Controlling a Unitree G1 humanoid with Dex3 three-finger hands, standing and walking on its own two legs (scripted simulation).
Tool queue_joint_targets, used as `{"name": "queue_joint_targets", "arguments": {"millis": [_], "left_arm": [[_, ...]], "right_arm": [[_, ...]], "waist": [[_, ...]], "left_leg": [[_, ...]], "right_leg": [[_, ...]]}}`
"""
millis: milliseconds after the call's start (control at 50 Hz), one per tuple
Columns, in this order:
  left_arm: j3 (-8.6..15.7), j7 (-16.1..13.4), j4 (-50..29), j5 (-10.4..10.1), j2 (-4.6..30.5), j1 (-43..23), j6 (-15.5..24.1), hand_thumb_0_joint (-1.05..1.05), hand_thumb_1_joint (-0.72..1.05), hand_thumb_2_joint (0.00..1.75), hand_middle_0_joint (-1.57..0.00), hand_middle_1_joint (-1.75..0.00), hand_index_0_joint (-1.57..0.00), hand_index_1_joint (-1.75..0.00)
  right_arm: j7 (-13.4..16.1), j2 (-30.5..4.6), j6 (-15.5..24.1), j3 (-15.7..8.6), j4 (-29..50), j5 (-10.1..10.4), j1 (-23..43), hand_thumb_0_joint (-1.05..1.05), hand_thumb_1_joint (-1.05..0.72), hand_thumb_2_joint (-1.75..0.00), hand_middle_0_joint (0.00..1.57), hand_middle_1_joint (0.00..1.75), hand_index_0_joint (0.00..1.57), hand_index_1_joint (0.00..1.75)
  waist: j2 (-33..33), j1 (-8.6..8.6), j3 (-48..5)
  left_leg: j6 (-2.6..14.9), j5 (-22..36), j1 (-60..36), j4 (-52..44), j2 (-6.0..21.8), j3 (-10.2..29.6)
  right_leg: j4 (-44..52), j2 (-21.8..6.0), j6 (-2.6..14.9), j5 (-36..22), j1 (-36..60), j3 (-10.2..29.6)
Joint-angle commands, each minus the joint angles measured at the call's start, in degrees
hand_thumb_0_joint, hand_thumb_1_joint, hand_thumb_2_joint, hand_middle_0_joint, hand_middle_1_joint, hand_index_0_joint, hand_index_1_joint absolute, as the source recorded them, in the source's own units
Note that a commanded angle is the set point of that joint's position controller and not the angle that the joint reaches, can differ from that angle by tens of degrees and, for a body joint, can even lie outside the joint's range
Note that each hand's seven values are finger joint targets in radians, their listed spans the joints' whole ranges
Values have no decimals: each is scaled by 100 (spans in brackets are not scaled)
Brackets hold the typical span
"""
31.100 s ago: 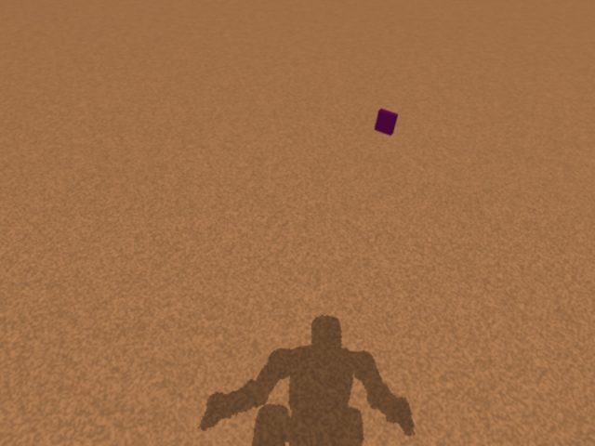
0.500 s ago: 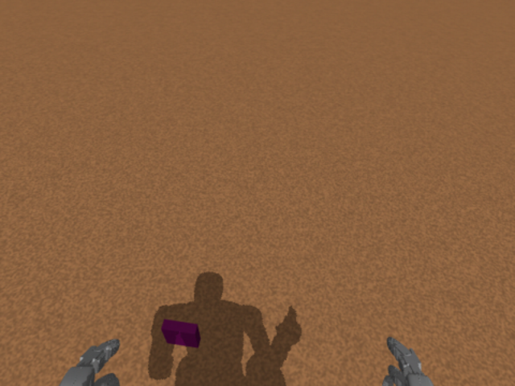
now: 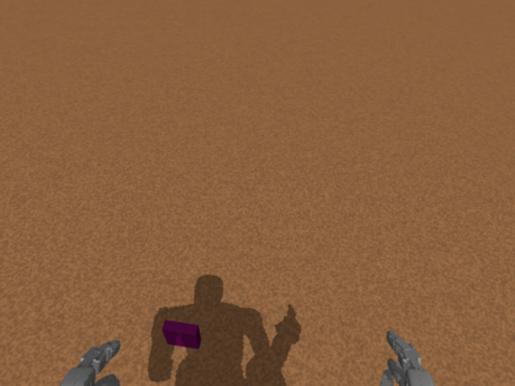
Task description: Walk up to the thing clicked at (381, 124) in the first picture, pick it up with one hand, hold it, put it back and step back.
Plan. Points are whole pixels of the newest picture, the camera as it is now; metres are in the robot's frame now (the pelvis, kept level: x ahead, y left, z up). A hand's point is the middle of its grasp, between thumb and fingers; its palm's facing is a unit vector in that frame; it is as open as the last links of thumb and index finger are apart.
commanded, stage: home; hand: left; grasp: from above
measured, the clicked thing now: (182, 335) +0.47 +0.21 -0.65
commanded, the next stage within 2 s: stand in 0.82 s
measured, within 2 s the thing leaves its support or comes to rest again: neither
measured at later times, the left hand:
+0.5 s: hand out of the picture +0.17 +0.18 -0.05, palm faces +0.04 -0.98 -0.20, open 7.4 cm
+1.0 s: hand out of the picture +0.17 +0.19 -0.07, palm faces +0.02 -0.96 -0.28, open 7.4 cm
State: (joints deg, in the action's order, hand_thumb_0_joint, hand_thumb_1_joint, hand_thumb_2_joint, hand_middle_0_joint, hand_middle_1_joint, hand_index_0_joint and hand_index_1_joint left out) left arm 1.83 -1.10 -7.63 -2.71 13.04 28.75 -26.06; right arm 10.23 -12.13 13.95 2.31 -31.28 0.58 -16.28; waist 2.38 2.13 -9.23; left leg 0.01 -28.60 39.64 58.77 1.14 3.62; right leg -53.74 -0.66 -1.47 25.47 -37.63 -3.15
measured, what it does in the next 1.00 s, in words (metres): stands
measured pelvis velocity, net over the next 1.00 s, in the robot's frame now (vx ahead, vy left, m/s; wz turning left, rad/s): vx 0.00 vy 0.00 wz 0.00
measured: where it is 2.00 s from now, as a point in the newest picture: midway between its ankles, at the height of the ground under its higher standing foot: outside the picture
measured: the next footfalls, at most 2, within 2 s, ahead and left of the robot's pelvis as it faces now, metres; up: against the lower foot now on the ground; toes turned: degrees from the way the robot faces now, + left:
none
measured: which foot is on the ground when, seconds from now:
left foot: down 0.00-1.00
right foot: down 0.00-1.00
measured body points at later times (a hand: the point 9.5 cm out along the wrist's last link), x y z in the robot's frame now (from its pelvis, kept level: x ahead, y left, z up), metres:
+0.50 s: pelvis +0.01 +0.00 +0.00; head +0.03 +0.01 +0.45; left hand +0.16 +0.23 -0.03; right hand +0.17 -0.24 -0.06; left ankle +0.01 +0.11 -0.68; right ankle +0.01 -0.14 -0.68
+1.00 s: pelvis +0.00 +0.00 +0.01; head +0.03 +0.01 +0.46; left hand +0.17 +0.24 -0.05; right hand +0.16 -0.25 -0.08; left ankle +0.01 +0.11 -0.68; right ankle +0.01 -0.14 -0.68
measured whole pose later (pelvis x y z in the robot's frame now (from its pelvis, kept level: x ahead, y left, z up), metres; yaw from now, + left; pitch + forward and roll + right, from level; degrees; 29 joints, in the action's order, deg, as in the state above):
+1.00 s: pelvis +0.00 +0.00 +0.01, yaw +0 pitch +5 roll -2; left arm 0.4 -1.9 11.5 1.7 14.6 19.0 -12.7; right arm 5.5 -13.9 7.5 1.1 -38.7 -4.7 -11.8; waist 0.5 -0.3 -2.9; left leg 0.4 -27.3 32.8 54.9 0.1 2.3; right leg -52.0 -1.7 -1.2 25.2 -31.9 -2.0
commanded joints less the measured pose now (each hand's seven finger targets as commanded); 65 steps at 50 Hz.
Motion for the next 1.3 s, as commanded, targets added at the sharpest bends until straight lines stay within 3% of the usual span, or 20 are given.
{"name": "queue_joint_targets", "arguments": {"millis": [0,60,100,160,200,260,460,620,740,860,880,900,920,940,980,1040,1100,1160,1220,1280], "left_arm": [[297,-39,-1141,7,580,-236,270,0,90,90,-20,-30,-20,-30],[330,-36,-995,-3,577,-129,266,0,90,90,-20,-30,-20,-30],[352,-50,-1146,0,585,-63,296,0,90,90,-20,-30,-20,-30],[280,-46,-1235,-3,600,-178,307,0,90,90,-20,-30,-20,-30],[292,-59,-1092,8,565,-152,294,0,90,90,-20,-30,-20,-30],[302,-49,-1156,0,583,-126,314,0,90,90,-20,-30,-20,-30],[294,-47,-1125,-20,548,-137,319,0,90,90,-20,-30,-20,-30],[300,-46,-1231,8,617,-161,328,0,90,90,-20,-30,-20,-30],[303,-55,-1096,-9,589,-156,294,0,90,90,-20,-30,-20,-30],[310,-51,-1274,-8,618,-255,310,0,90,90,-20,-30,-20,-30],[351,-53,-981,-6,594,1,264,0,90,90,-20,-30,-20,-30],[358,-272,1029,632,1056,-1696,1475,0,90,90,-20,-30,-20,-30],[446,-239,1901,667,1112,-1249,1865,0,90,90,-20,-30,-20,-30],[405,-200,2160,651,1148,-1161,2055,0,90,90,-20,-30,-20,-30],[338,-156,2659,678,1249,-1349,2291,0,90,90,-20,-30,-20,-30],[350,-137,3417,565,1166,-1633,2350,0,90,90,-20,-30,-20,-30],[357,-143,4116,581,1206,-1926,2488,0,90,90,-20,-30,-20,-30],[348,-142,4684,532,1137,-1907,2581,0,90,90,-20,-30,-20,-30],[339,-130,5199,504,1143,-1816,2636,0,90,90,-20,-30,-20,-30],[314,-134,5601,468,1151,-1873,2634,0,90,90,-20,-30,-20,-30]], "right_arm": [[89,-754,367,-323,952,-12,406,0,-90,-90,20,30,20,30],[98,-771,362,-344,916,-10,380,0,-90,-90,20,30,20,30],[92,-730,355,-345,941,-12,353,0,-90,-90,20,30,20,30],[91,-739,351,-335,936,-14,349,0,-90,-90,20,30,20,30],[92,-749,335,-335,926,-9,371,0,-90,-90,20,30,20,30],[87,-723,328,-335,928,-15,359,0,-90,-90,20,30,20,30],[70,-738,298,-347,941,-12,370,0,-90,-90,20,30,20,30],[68,-754,264,-368,933,-13,332,0,-90,-90,20,30,20,30],[63,-741,242,-348,964,-6,387,0,-90,-90,20,30,20,30],[47,-767,251,-363,996,12,385,0,-90,-90,20,30,20,30],[48,-752,239,-362,924,5,343,0,-90,-90,20,30,20,30],[-294,-1371,-386,-593,-435,-724,754,0,-90,-90,20,30,20,30],[-444,-1439,-608,-677,-458,-730,727,0,-90,-90,20,30,20,30],[-535,-1518,-720,-697,-326,-752,688,0,-90,-90,20,30,20,30],[-716,-1377,-789,-698,-602,-527,633,0,-90,-90,20,30,20,30],[-884,-1230,-879,-718,-853,-345,806,0,-90,-90,20,30,20,30],[-929,-1199,-987,-723,-1216,-385,723,0,-90,-90,20,30,20,30],[-920,-1281,-1041,-754,-1466,-397,772,0,-90,-90,20,30,20,30],[-887,-1311,-1079,-745,-1687,-361,807,0,-90,-90,20,30,20,30],[-837,-1370,-1134,-717,-1939,-327,745,0,-90,-90,20,30,20,30]], "waist": [[94,-2,-246],[64,27,-289],[163,-48,-559],[148,-10,-536],[133,-16,-304],[68,-8,-517],[41,8,-373],[168,8,-576],[10,13,-289],[180,9,-378],[168,-9,-401],[-307,-436,827],[-362,-386,295],[-279,-308,202],[-275,-321,28],[-524,-411,165],[-483,-294,454],[-41,-365,574],[-51,-404,641],[63,-341,825]], "left_leg": [[50,784,-329,-1188,-76,-23],[54,758,-368,-1181,-76,-16],[29,1087,-463,-1110,-89,-42],[30,1319,-465,-1065,-89,-46],[25,1123,-417,-1148,-57,-11],[41,1254,-467,-1063,-85,-42],[40,1228,-415,-1076,-77,-47],[19,1712,-560,-981,-79,-63],[65,1187,-364,-1044,-105,-83],[23,1145,-469,-1157,-47,37],[22,1148,-449,-1136,-50,36],[307,2192,-588,-1504,125,118],[367,2410,-1031,-1541,101,50],[382,2398,-1200,-1501,103,195],[363,2286,-1536,-1707,36,137],[320,1863,-1680,-1844,-35,96],[355,1436,-2007,-2214,-8,140],[367,1687,-2110,-2628,144,361],[330,1976,-2269,-2971,225,457],[285,1986,-2489,-3417,297,515]], "right_leg": [[840,171,142,-558,311,-133],[837,176,137,-529,313,-117],[774,167,160,-785,427,-114],[744,174,170,-969,417,-113],[759,183,162,-804,317,-133],[775,177,157,-935,444,-125],[777,175,152,-925,387,-117],[701,156,170,-1307,483,-100],[846,147,135,-930,404,-107],[748,169,159,-856,354,-125],[739,171,166,-844,360,-118],[1005,-277,383,-1020,1349,393],[1028,-333,530,-1070,1558,613],[1151,-283,602,-1288,1455,702],[1132,-444,555,-1657,1848,792],[1614,-537,441,-1358,1907,778],[2035,-590,375,-809,1746,833],[2067,-475,282,-1162,2100,593],[2312,-461,249,-1478,2490,510],[2559,-453,228,-1544,2638,493]]}}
